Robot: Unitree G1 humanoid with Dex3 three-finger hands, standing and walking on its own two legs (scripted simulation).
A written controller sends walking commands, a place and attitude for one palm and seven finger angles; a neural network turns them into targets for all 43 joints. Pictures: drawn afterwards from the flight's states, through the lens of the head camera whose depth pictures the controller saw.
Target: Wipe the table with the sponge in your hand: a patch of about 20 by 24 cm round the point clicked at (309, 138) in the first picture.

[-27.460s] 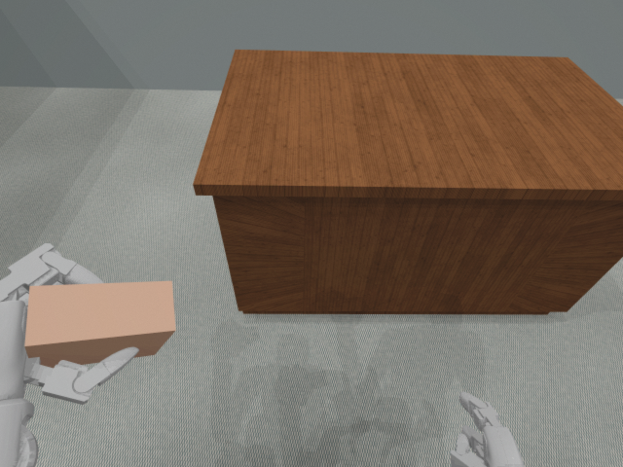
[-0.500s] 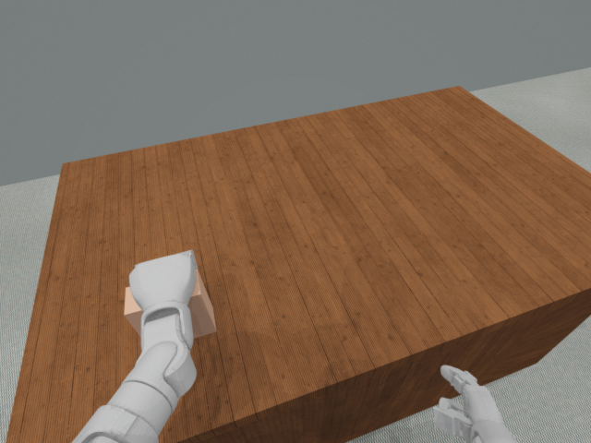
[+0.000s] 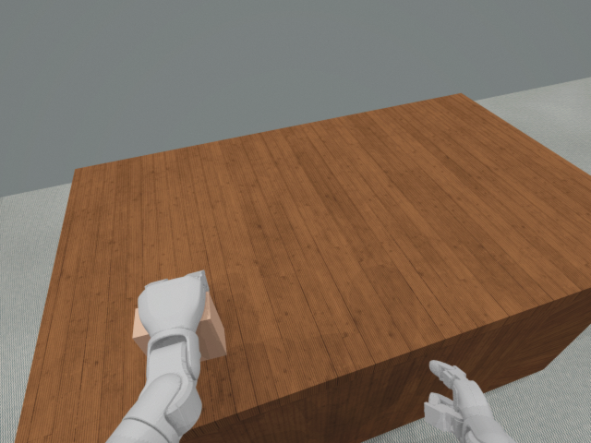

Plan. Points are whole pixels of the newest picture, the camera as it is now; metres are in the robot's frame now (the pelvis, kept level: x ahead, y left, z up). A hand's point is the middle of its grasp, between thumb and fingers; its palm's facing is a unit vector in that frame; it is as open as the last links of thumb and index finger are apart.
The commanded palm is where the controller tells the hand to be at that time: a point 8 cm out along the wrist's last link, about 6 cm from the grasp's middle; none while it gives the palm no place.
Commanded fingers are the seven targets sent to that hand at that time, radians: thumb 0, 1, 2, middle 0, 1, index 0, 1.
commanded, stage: slide across to the third lane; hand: left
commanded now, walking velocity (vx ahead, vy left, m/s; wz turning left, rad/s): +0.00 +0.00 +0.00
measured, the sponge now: (186, 338) +0.27 +0.22 -0.03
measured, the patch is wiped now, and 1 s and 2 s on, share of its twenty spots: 0.60 0.75 0.90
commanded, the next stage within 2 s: wipe forward along the third lane in 0.68 s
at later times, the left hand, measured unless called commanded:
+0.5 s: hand (210, 320) +0.28 +0.18 +0.01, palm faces -0.05 -0.06 -1.00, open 9.5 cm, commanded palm +0.25 +0.14 +0.06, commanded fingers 0.00 0.10 1.30 -1.20 -1.60 -1.20 -1.60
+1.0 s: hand (235, 310) +0.30 +0.14 +0.01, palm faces -0.06 -0.06 -1.00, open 9.5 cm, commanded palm +0.28 +0.13 +0.05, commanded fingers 0.00 0.10 1.30 -1.20 -1.60 -1.20 -1.60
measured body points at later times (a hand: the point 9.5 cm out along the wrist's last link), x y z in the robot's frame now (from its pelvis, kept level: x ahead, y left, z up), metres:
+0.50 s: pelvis -0.01 -0.01 +0.00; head -0.02 -0.05 +0.45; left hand +0.28 +0.18 +0.06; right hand +0.23 -0.22 -0.09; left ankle -0.01 +0.12 -0.73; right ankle +0.02 -0.11 -0.73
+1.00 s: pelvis -0.02 -0.03 +0.00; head -0.04 -0.05 +0.45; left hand +0.30 +0.14 +0.06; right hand +0.20 -0.24 -0.09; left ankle -0.01 +0.12 -0.73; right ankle +0.02 -0.11 -0.73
